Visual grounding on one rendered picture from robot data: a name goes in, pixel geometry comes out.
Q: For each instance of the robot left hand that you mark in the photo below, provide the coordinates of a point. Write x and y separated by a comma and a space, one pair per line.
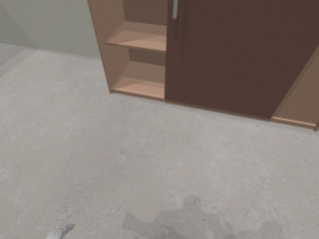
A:
61, 230

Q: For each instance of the wardrobe door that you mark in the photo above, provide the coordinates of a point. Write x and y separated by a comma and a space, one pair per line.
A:
302, 100
239, 56

